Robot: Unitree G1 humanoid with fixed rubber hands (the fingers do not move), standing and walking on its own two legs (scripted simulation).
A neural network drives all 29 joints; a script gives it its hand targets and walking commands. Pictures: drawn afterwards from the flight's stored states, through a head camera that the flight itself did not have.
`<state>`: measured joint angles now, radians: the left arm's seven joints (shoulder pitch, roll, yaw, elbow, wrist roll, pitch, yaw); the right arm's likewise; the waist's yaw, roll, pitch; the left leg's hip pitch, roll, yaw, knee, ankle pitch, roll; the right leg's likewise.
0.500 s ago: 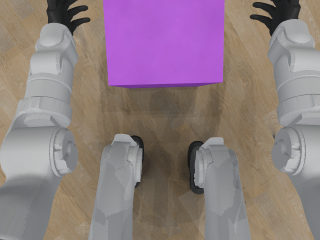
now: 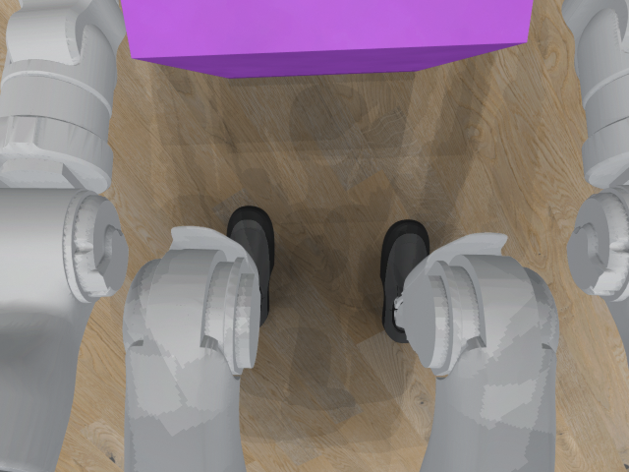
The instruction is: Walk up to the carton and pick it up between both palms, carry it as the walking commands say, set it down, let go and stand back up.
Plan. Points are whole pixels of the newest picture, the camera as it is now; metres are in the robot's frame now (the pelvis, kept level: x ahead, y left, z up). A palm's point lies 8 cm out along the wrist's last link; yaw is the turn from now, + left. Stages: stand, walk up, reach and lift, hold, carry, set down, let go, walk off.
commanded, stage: reach and lift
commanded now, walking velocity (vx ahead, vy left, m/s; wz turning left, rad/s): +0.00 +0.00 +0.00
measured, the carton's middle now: out of the picture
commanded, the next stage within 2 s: none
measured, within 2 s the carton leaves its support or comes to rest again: leaves its support in 1.58 s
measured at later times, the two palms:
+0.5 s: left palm out of the picture +0.55 +0.21 -0.17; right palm out of the picture +0.57 -0.17 -0.16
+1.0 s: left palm out of the picture +0.56 +0.20 -0.18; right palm out of the picture +0.58 -0.14 -0.18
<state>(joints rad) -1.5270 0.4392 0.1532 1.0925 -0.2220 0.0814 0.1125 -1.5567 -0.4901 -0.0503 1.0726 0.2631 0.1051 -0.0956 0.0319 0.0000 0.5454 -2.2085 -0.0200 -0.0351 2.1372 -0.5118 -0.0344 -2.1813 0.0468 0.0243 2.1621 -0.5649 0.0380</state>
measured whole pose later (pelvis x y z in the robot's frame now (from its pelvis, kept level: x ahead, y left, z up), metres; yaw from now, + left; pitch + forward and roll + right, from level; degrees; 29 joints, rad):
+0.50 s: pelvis +0.01 +0.00 +0.00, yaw +1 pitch +38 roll +0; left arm -1.48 0.37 0.14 1.20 -0.22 0.05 0.11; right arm -1.51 -0.41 -0.08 1.18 0.22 0.07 -0.09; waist 0.02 0.00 0.34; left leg -2.27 -0.02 -0.02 2.12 -0.52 -0.02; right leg -2.24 0.03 0.03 2.15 -0.58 0.04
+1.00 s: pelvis +0.00 +0.00 +0.01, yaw +1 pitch +34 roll -1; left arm -1.60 0.40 0.02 1.20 -0.29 0.05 0.14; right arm -1.62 -0.39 -0.02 1.18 0.26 0.06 -0.12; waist 0.03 0.01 0.52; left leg -2.18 -0.04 -0.04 2.12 -0.52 -0.03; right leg -2.14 0.03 0.02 2.15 -0.59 0.04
